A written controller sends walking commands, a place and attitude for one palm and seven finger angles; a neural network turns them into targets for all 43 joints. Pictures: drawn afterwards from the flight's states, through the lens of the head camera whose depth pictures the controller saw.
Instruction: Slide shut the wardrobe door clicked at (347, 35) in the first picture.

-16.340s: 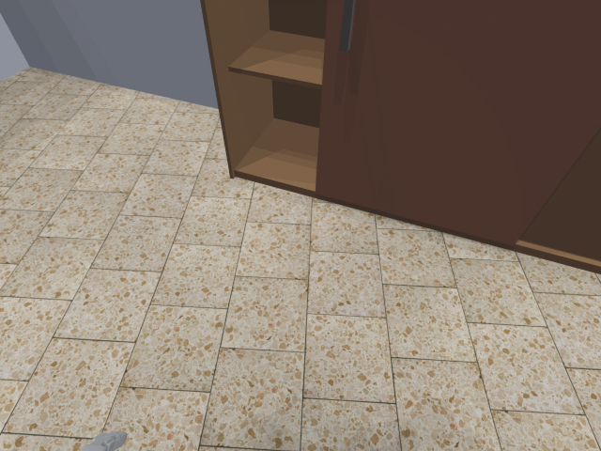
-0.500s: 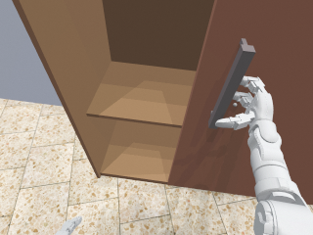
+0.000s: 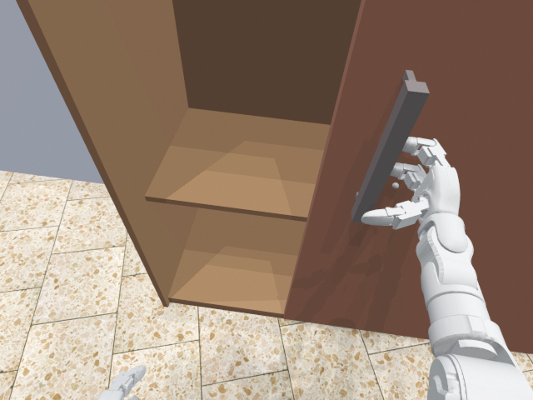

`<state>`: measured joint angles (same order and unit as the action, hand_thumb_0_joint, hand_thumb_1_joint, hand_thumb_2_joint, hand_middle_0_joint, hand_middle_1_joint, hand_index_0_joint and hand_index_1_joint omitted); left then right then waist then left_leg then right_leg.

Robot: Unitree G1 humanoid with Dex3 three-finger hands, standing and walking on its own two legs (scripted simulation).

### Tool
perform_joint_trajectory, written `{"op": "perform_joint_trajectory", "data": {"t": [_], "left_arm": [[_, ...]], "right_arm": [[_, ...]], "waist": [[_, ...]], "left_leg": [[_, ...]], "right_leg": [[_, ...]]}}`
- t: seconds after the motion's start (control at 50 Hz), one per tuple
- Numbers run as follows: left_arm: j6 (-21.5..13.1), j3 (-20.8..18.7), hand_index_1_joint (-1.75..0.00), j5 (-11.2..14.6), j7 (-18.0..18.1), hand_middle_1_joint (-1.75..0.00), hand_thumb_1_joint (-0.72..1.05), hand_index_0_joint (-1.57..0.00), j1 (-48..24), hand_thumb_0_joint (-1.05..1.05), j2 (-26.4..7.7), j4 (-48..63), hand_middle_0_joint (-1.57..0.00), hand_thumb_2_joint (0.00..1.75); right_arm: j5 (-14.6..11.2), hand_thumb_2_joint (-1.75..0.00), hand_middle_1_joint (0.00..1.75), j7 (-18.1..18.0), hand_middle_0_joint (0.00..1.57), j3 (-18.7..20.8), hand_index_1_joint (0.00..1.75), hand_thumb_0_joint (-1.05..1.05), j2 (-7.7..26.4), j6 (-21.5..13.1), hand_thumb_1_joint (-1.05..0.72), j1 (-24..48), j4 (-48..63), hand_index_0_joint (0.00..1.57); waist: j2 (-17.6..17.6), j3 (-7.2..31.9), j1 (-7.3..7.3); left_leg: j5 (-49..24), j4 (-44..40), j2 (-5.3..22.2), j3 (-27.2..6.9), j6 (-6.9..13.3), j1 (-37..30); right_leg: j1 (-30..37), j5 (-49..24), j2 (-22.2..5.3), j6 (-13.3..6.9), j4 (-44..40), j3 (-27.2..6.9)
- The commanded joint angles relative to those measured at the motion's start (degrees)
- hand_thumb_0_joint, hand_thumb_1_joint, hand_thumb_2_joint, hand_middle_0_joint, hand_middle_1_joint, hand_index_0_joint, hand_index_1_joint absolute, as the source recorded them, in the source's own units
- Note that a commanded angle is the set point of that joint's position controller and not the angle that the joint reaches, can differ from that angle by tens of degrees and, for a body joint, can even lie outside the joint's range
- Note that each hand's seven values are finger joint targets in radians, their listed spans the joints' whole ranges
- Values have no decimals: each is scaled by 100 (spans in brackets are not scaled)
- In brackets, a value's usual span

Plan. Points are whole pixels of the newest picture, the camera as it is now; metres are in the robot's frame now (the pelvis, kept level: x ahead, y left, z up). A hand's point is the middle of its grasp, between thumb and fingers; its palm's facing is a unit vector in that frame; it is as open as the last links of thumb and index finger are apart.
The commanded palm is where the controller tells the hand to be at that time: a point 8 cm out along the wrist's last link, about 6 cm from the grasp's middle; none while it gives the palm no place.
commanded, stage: slide the fingers in behind the handle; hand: right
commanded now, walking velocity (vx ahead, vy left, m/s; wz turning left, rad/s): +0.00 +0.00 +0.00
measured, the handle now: (380, 156) +0.48 -0.13 +0.13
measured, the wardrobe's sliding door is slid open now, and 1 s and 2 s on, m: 0.44 0.44 0.44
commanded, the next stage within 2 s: move the hooked fingers beside the handle in 0.28 s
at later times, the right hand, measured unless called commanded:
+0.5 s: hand (393, 190) +0.40 -0.14 +0.13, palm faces +0.08 +1.00 -0.01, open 14.3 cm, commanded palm +0.38 -0.18 +0.12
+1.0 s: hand (400, 194) +0.40 -0.14 +0.13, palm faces +0.06 +1.00 -0.01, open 14.0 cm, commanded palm +0.37 -0.19 +0.12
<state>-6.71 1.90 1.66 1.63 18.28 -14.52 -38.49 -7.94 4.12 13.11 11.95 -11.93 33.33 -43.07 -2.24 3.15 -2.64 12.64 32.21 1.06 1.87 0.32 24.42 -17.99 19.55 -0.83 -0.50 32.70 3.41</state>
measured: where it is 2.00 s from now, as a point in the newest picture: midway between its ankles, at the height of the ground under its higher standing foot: outside the picture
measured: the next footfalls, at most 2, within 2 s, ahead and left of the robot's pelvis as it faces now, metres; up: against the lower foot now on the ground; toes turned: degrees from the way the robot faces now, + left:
none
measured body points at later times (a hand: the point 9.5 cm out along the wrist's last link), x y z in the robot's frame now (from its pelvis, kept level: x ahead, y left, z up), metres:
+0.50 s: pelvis +0.00 +0.00 +0.00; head +0.01 +0.02 +0.45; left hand +0.13 +0.24 -0.11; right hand +0.39 -0.19 +0.13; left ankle +0.04 +0.12 -0.73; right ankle -0.03 -0.11 -0.73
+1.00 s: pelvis +0.00 +0.01 +0.00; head +0.01 +0.03 +0.45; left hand +0.13 +0.25 -0.11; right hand +0.39 -0.20 +0.14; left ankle +0.04 +0.12 -0.73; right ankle -0.03 -0.11 -0.73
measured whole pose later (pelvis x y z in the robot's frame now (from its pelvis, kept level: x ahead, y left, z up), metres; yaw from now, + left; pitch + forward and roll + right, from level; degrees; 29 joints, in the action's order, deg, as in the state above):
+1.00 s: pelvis +0.00 +0.01 +0.00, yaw -1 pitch +3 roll +0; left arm -8.4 2.1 1.9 2.5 16.5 -14.8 -38.4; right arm -9.1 4.5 11.0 11.3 -9.7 27.8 -35.0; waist -2.4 2.5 -1.3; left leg 12.7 31.4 1.0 2.6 0.8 21.7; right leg -15.2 18.9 -0.9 0.0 31.2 2.6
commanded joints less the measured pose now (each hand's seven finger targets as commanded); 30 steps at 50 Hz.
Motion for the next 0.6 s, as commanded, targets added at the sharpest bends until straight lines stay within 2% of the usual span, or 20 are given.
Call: {"op": "perform_joint_trajectory", "data": {"t": [0.0,0.04,0.08,0.1,0.14,0.16,0.18,0.22,0.24,0.26,0.28,0.34,0.36,0.38,0.4,0.46,0.48,0.52,0.54,0.58], "left_arm": [[-322,-272,-30,52,48,-30,90,-20,-177,0,-670,734,-20,90],[-349,-292,-30,43,49,-30,90,-20,-192,0,-695,741,-20,90],[-381,-270,-30,66,37,-30,90,-20,-258,0,-645,743,-20,90],[-395,-268,-30,67,34,-30,90,-20,-259,0,-638,714,-20,90],[-391,-284,-30,52,37,-30,90,-20,-264,0,-666,693,-20,90],[-398,-263,-30,54,35,-30,90,-20,-291,0,-647,707,-20,90],[-403,-260,-30,64,41,-30,90,-20,-288,0,-644,680,-20,90],[-407,-262,-30,65,63,-30,90,-20,-326,0,-652,670,-20,90],[-399,-252,-30,52,69,-30,90,-20,-307,0,-665,642,-20,90],[-417,-251,-30,57,56,-30,90,-20,-334,0,-622,667,-20,90],[-432,-250,-30,60,56,-30,90,-20,-346,0,-606,656,-20,90],[-445,-250,-30,47,67,-30,90,-20,-311,0,-641,606,-20,90],[-451,-253,-30,46,62,-30,90,-20,-313,0,-633,614,-20,90],[-475,-253,-30,48,52,-30,90,-20,-343,0,-603,635,-20,90],[-495,-260,-30,41,43,-30,90,-20,-333,0,-596,628,-20,90],[-484,-249,-30,38,51,-30,90,-20,-302,0,-637,596,-20,90],[-481,-248,-30,37,60,-30,90,-20,-319,0,-650,616,-20,90],[-488,-228,-30,48,65,-30,90,-20,-374,0,-619,647,-20,90],[-477,-230,-30,49,76,-30,90,-20,-371,0,-632,626,-20,90],[-478,-210,-30,61,83,-30,90,-20,-359,0,-622,639,-20,90]], "right_arm": [[-94,-30,120,-13,30,-72,120,0,856,-417,50,2588,1757,30],[-110,-30,120,-19,30,-6,120,0,924,-396,50,2276,1862,30],[-98,-30,120,-15,30,-298,120,0,589,-333,50,2204,1953,30],[-114,-30,120,-33,30,-401,120,0,460,-292,50,2332,1977,30],[-68,-30,120,-121,30,-303,120,0,578,-216,50,2182,1971,30],[-59,-30,120,-136,30,-449,120,0,418,-186,50,2216,2006,30],[-71,-30,120,-149,30,-487,120,0,381,-168,50,2316,1945,30],[-49,-30,120,-167,30,-450,120,0,440,-155,50,2310,1903,30],[-13,-30,120,-191,30,-464,120,0,472,-172,50,2425,1951,30],[13,-30,120,-173,30,-702,120,0,223,-188,50,2487,2067,30],[2,-30,120,-180,30,-702,120,0,165,-176,50,2428,2004,30],[-17,-30,120,-209,30,-695,120,0,199,-165,50,2538,1859,30],[-7,-30,120,-201,30,-686,120,0,212,-189,50,2512,1930,30],[-5,-30,120,-180,30,-879,120,0,5,-218,50,2559,2088,30],[-11,-30,120,-175,30,-854,120,0,2,-225,50,2488,2139,30],[-28,-30,120,-159,30,-647,120,0,269,-208,50,2434,1971,30],[-36,-30,120,-139,30,-528,120,0,369,-205,50,2305,1897,30],[-28,-30,120,-87,30,-626,120,0,297,-226,50,2418,2044,30],[-38,-30,120,-92,30,-468,120,0,459,-200,50,2350,1887,30],[-63,-30,120,-40,30,-542,120,0,394,-191,50,2433,1839,30]], "waist": [[162,1649,3],[319,1746,77],[65,1641,33],[108,1544,-16],[203,1569,32],[203,1550,8],[393,1471,-38],[387,1458,-17],[378,1467,-23],[122,1561,-48],[46,1537,-13],[437,1499,-64],[335,1598,-28],[194,1669,-57],[84,1781,-13],[488,1605,-19],[550,1586,45],[195,1585,33],[275,1518,56],[265,1419,21]], "left_leg": [[-1403,-244,-77,-82,123,-1344],[-1508,-223,-88,-71,132,-1435],[-1486,-212,-79,-31,132,-1276],[-1480,-241,-78,-22,128,-1206],[-1420,-239,-76,-19,131,-1222],[-1404,-252,-65,-23,121,-1219],[-1363,-272,-71,-2,112,-1186],[-1307,-272,-63,-23,111,-1188],[-1309,-270,-52,-22,123,-1196],[-1322,-234,-56,-16,132,-1146],[-1370,-226,-50,-7,146,-1124],[-1347,-257,-64,-8,125,-1152],[-1378,-234,-57,-14,131,-1215],[-1456,-209,-58,-1,137,-1181],[-1583,-179,-50,0,147,-1209],[-1511,-233,-60,-1,123,-1285],[-1507,-232,-59,-16,127,-1353],[-1492,-232,-40,-33,137,-1321],[-1431,-255,-44,-45,140,-1327],[-1357,-275,-52,-34,138,-1301]], "right_leg": [[141,-1346,44,-49,-513,-193],[198,-1509,20,-44,-494,-208],[297,-1545,22,-9,-508,-218],[319,-1541,24,-7,-503,-227],[301,-1526,24,-12,-491,-231],[294,-1472,36,-17,-505,-226],[269,-1418,24,-22,-515,-242],[241,-1345,37,-29,-502,-227],[266,-1380,35,-26,-508,-251],[392,-1447,41,-3,-507,-259],[417,-1521,43,10,-486,-265],[335,-1435,43,-23,-472,-288],[357,-1462,56,-14,-480,-280],[479,-1569,61,-3,-466,-280],[562,-1735,56,12,-436,-283],[366,-1562,59,-20,-473,-288],[290,-1526,62,-29,-496,-282],[343,-1494,87,-19,-498,-251],[282,-1442,89,-29,-486,-261],[224,-1353,94,-30,-530,-264]]}}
